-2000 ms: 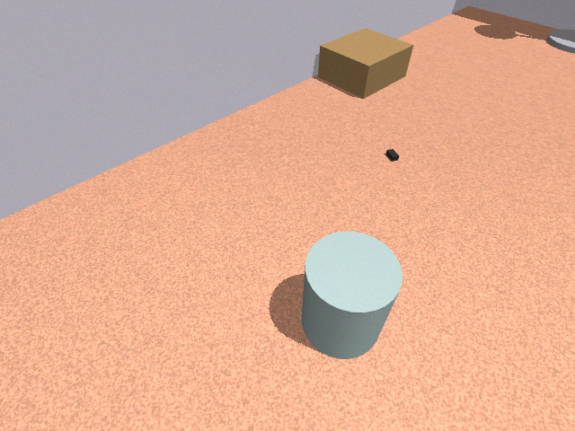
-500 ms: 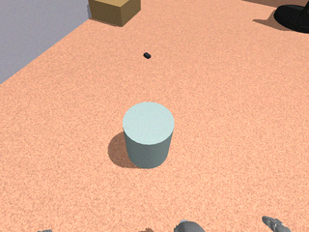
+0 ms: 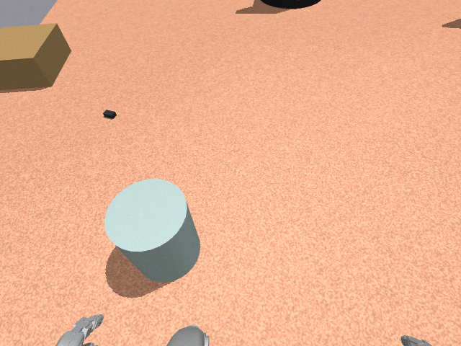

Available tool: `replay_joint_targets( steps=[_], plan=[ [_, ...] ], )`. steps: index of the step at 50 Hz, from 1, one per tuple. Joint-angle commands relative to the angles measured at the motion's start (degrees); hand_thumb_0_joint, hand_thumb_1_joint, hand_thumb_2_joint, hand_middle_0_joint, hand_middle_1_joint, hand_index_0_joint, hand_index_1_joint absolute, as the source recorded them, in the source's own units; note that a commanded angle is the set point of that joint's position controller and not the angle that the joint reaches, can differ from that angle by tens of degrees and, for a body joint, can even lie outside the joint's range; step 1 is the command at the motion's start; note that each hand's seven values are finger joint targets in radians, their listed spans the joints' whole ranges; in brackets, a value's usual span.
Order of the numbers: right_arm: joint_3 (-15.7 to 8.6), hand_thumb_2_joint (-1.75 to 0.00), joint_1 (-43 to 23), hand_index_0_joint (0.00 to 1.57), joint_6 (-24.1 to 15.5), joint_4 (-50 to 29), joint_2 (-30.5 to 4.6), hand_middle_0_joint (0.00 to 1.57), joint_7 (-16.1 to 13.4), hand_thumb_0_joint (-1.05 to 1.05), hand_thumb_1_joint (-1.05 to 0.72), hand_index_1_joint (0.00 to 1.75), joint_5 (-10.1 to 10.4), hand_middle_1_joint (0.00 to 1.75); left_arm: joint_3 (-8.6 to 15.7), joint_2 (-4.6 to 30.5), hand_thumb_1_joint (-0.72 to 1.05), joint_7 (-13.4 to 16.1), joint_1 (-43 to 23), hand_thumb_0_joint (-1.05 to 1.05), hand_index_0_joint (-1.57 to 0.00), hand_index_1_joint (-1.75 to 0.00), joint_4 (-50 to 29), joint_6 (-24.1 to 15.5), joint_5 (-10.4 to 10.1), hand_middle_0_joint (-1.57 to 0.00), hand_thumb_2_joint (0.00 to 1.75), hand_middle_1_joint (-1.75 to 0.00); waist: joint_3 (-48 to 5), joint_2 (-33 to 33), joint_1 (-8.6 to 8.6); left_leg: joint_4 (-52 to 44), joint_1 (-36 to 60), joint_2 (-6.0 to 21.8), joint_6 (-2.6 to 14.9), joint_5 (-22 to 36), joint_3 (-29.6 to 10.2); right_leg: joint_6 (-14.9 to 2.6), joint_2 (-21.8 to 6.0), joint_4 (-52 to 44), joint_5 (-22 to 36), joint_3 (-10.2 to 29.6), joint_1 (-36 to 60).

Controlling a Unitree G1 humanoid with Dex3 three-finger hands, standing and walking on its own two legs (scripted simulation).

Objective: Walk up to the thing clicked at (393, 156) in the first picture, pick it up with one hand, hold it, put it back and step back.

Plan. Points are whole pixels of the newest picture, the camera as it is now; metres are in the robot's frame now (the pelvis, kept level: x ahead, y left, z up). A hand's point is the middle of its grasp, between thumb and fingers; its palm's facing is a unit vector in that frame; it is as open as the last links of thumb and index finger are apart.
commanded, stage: walk up
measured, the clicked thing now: (109, 114) +1.53 +0.89 -0.75
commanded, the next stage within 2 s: stand in 1.98 s
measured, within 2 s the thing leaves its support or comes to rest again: neither
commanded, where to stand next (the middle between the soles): +0.07 -0.01 m, yaw -41 degrees
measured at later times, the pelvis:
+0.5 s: pelvis -0.01 +0.03 +0.00, yaw -21 degrees
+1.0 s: pelvis +0.00 +0.02 -0.02, yaw -33 degrees
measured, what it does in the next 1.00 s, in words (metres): steps on the spot, turning right: left foot, then right foot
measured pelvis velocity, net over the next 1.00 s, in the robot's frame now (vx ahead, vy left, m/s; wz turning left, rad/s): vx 0.00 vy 0.02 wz -0.58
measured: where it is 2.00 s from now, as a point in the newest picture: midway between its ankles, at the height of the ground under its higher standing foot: outside the picture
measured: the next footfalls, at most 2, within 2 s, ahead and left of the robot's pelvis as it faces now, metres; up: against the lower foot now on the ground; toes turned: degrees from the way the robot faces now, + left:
left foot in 0.12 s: +0.10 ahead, +0.14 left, +0.00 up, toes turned -8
right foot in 0.54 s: -0.02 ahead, -0.12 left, +0.00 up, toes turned -23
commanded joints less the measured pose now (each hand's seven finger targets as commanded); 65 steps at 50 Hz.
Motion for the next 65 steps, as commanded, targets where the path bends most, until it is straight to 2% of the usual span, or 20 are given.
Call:
replay_joint_targets(
  steps=[1, 5, 7, 9, 12, 15, 21, 26, 27, 29, 30, 34, 43, 46, 48, 49, 53, 61, 63, 65],
  plan=[
    [-3.6, -0.9, 2.2, 0.2, -1.4, -4.8, -8.5, 0.2, -2.5, 0.0, -0.9, 0.3, 0.8, 0.3, 6.9, 16.5, 0.9, 0.6, -2.0, 0.0, -0.2, -0.3, -6.6, -0.3, 1.0, -0.2, 0.9, -0.3, -8.9, -14.3, 0.89, -6.0, 5.2, -4.8, 1.47, 0.8, 2.7, -10.1, -8.0, -7.3, 17.4, 11.7, -1.9],
    [-4.0, -0.9, 9.7, 0.2, -2.6, -2.1, -7.6, 0.2, -4.0, 0.0, -0.9, 0.3, -0.6, 0.3, 5.8, 12.9, 0.9, 0.7, -4.7, 0.0, -0.2, -0.3, -8.5, 0.8, 0.0, -0.2, 0.9, -0.3, -10.8, -11.0, -3.5, -24.4, 18.9, -5.5, 3.55, 13.5, 2.6, -6.16, -5.6, 3.0, 15.3, 13.2, -9.5],
    [-5.6, -0.9, 7.6, 0.2, -3.6, -4.2, -15.9, 0.2, -4.5, 0.0, -0.9, 0.3, -1.9, 0.3, 4.4, 7.3, 0.9, 1.1, 0.2, 0.0, -0.2, -0.3, -8.0, 0.9, -0.6, -0.2, 0.9, -0.3, -10.9, 12.6, -1.66, -36.9, 24.3, 18.8, 8.03, 14.8, -25.7, 1.07, 6.5, 22.8, -16.9, 2.4, -20.2],
    [-6.5, -0.9, -0.8, 0.2, -3.6, -6.4, -19.0, 0.2, -3.8, 0.0, -0.9, 0.3, -1.3, 0.3, 5.6, 14.6, 0.9, 1.9, 4.7, 0.0, -0.2, -0.3, -5.0, 1.4, 0.2, -0.2, 0.9, -0.3, -8.4, 10.2, 0.56, -39.1, 12.5, 27.0, 15.97, 10.4, -29.1, 2.05, -0.8, 35.6, -17.6, 1.3, -15.7],
    [-4.5, -0.9, -0.6, 0.2, -4.6, -6.4, -12.5, 0.2, -3.9, 0.0, -0.9, 0.3, -1.7, 0.3, 7.3, 15.0, 0.9, 0.1, 2.3, 0.0, -0.2, -0.3, -2.3, 1.2, -0.4, -0.2, 0.9, -0.3, -4.3, 7.3, 0.82, -36.2, 10.0, 13.6, 10.68, 16.9, -10.5, 1.31, -2.1, 37.8, -9.5, 1.1, -14.5],
    [-4.2, -0.9, 1.5, 0.2, -5.0, -5.3, -13.7, 0.2, -3.3, 0.0, -0.9, 0.3, -1.4, 0.3, 6.2, 13.2, 0.9, -1.4, 3.7, 0.0, -0.2, -0.3, -2.0, 1.1, -1.5, -0.2, 0.9, -0.3, -6.5, 9.8, -0.2, -35.4, 16.5, 9.9, 8.58, 9.2, -4.1, 1.63, -2.2, 30.2, -5.4, -1.8, -16.1],
    [-5.1, -0.9, 5.9, 0.2, -4.7, -6.3, -17.1, 0.2, -1.5, 0.0, -0.9, 0.3, -2.4, 0.3, 5.7, 12.6, 0.9, -1.0, 1.3, 0.0, -0.2, -0.3, -0.9, -0.4, -1.4, -0.2, 0.9, -0.3, -8.9, 11.8, -3.65, -33.7, 20.0, 14.8, 13.83, 6.1, -1.8, 2.97, -5.6, 14.6, -12.8, -8.5, -11.7],
    [-4.3, -0.9, 2.7, 0.2, -3.2, -7.2, -15.6, 0.2, -0.9, 0.0, -0.9, 0.3, -1.4, 0.3, 6.1, 11.8, 0.9, 0.5, 9.8, 0.0, -0.2, -0.3, 4.3, -2.4, -0.9, -0.2, 0.9, -0.3, -10.8, 8.1, 1.24, -19.1, 13.3, 14.2, 11.29, 23.3, 5.8, 0.05, -3.1, -4.8, -4.0, -13.9, 3.7],
    [-3.4, -0.9, 3.1, 0.2, -2.9, -7.2, -13.0, 0.2, -0.9, 0.0, -0.9, 0.3, -1.0, 0.3, 7.0, 13.3, 0.9, 1.0, 12.0, 0.0, -0.2, -0.3, 5.7, -3.0, -0.5, -0.2, 0.9, -0.3, -11.6, 2.5, 2.63, -10.4, 9.0, 11.8, 8.89, 20.6, 8.2, -0.97, -2.5, -9.2, -2.9, -11.4, 9.5],
    [-1.0, -0.9, 2.6, 0.2, -2.1, -8.8, -6.9, 0.2, -1.2, 0.0, -0.9, 0.3, 0.2, 0.3, 8.7, 21.1, 0.9, 1.8, 7.6, 0.0, -0.2, -0.3, 2.2, -3.8, 0.5, -0.2, 0.9, -0.3, -4.6, -17.1, 1.87, 6.3, -13.4, -0.7, 1.48, -6.0, 8.3, -9.87, -20.6, -16.4, -5.6, 24.6, 9.9],
    [-2.6, -0.9, -1.2, 0.2, -2.3, -8.9, -12.1, 0.2, -2.2, 0.0, -0.9, 0.3, -0.2, 0.3, 8.8, 23.4, 0.9, 1.7, 7.4, 0.0, -0.2, -0.3, 1.9, -3.1, 0.4, -0.2, 0.9, -0.3, -3.6, -15.9, 4.05, 8.9, -11.0, 1.2, 1.79, -9.9, 3.2, -15.89, -24.7, -15.9, -3.8, 29.6, 4.0],
    [-2.1, -0.9, 3.6, 0.2, -2.8, -2.7, -10.9, 0.2, -2.1, 0.0, -0.9, 0.3, 0.3, 0.3, 6.9, 16.0, 0.9, 2.5, 3.4, 0.0, -0.2, -0.3, 2.4, -3.3, -1.0, -0.2, 0.9, -0.3, -3.5, -14.5, 0.35, 5.4, -8.9, 1.9, 2.09, 1.4, 2.1, -8.96, -12.6, -9.2, 12.0, 9.3, 6.8],
    [-1.9, -0.9, 1.2, 0.2, -3.8, -2.0, -9.7, 0.2, -2.5, 0.0, -0.9, 0.3, -0.9, 0.3, 5.9, 16.1, 0.9, 3.4, 5.7, 0.0, -0.2, -0.3, 0.6, -3.5, -1.2, -0.2, 0.9, -0.3, -8.9, -11.9, 1.65, -9.2, 3.3, -1.7, 3.24, 2.1, 2.9, -11.28, -14.3, 1.3, 33.2, 11.6, 3.8],
    [-2.9, -0.9, 7.5, 0.2, -4.6, 0.3, -10.7, 0.2, -2.5, 0.0, -0.9, 0.3, -1.8, 0.3, 4.6, 12.7, 0.9, 3.6, 1.6, 0.0, -0.2, -0.3, -1.0, -3.0, -2.1, -0.2, 0.9, -0.3, -10.0, -4.4, -2.31, -24.6, 17.9, 0.1, 5.58, 15.9, -0.9, -4.85, -9.1, 9.6, 19.4, 6.5, -6.5],
    [-3.9, -0.9, 3.9, 0.2, -4.7, -1.7, -15.3, 0.2, -2.4, 0.0, -0.9, 0.3, -1.8, 0.3, 3.5, 10.2, 0.9, 4.0, 5.9, 0.0, -0.2, -0.3, 0.4, -2.7, -2.2, -0.2, 0.9, -0.3, -10.3, 7.5, 0.2, -32.5, 21.2, 18.6, 14.08, 22.7, -22.9, 0.36, 2.7, 25.8, -17.7, -2.0, -15.5],
    [-4.4, -0.9, 2.4, 0.2, -4.7, -1.5, -17.2, 0.2, -2.0, 0.0, -0.9, 0.3, -1.3, 0.3, 4.2, 13.8, 0.9, 4.8, 6.1, 0.0, -0.2, -0.3, 1.9, -2.4, -1.8, -0.2, 0.9, -0.3, -10.5, 8.7, -0.65, -33.5, 17.0, 24.4, 19.67, 18.1, -28.3, 0.43, -0.6, 31.6, -22.2, -0.7, -13.0],
    [-3.1, -0.9, -0.5, 0.2, -4.5, -1.5, -13.3, 0.2, -2.2, 0.0, -0.9, 0.3, -1.6, 0.3, 5.2, 14.0, 0.9, 3.1, 3.8, 0.0, -0.2, -0.3, 4.7, -2.9, -1.6, -0.2, 0.9, -0.3, -3.6, 6.8, 0.1, -31.5, 10.0, 12.7, 13.74, 18.5, -9.1, -0.13, -2.4, 28.0, -14.8, -3.3, -11.1],
    [-1.9, -0.9, -2.4, 0.2, -2.0, -1.9, -12.2, 0.2, -0.9, 0.0, -0.9, 0.3, -1.3, 0.3, 4.9, 11.9, 0.9, 3.3, 8.5, 0.0, -0.2, -0.3, 9.6, -5.2, -0.6, -0.2, 0.9, -0.3, -10.5, 7.9, 2.17, -16.7, 8.6, 9.6, 10.95, 19.5, 0.0, 0.2, -1.1, -4.6, -1.4, -11.7, 7.0],
    [0.1, -0.9, -1.2, 0.2, -1.6, -2.3, -5.9, 0.2, -1.0, 0.0, -0.9, 0.3, -0.7, 0.3, 6.1, 16.1, 0.9, 4.1, 7.0, 0.0, -0.2, -0.3, 9.2, -6.0, 0.3, -0.2, 0.9, -0.3, -8.7, -7.0, 1.98, -4.6, -3.1, 4.0, 4.92, 7.3, 3.8, -3.76, -11.9, -10.0, -0.7, 10.6, 10.9],
    [-1.5, -0.9, -3.5, 0.2, -0.9, -0.9, -10.4, 0.2, -1.8, 0.0, -0.9, 0.3, -1.1, 0.3, 5.9, 20.9, 0.9, 4.2, 0.7, 0.0, -0.2, -0.3, 7.3, -5.9, 0.2, -0.2, 0.9, -0.3, -4.0, -8.7, 1.25, 1.2, 1.0, 2.9, 2.56, -7.4, -0.4, -15.18, -25.0, -12.0, -3.0, 26.3, -4.8]
  ],
)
